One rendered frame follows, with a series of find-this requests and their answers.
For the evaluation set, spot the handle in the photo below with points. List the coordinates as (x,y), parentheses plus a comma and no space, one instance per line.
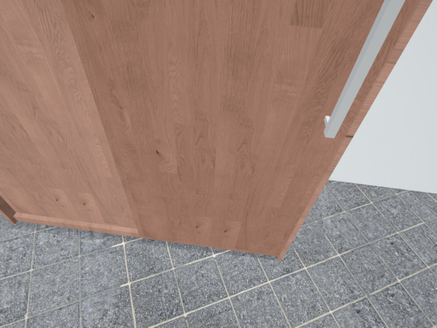
(377,35)

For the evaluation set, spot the wardrobe door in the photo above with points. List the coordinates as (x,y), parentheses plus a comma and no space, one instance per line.
(55,159)
(214,109)

